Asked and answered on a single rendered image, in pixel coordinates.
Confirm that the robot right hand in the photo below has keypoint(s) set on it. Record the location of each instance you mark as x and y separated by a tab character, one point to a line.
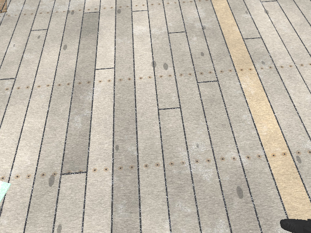
296	225

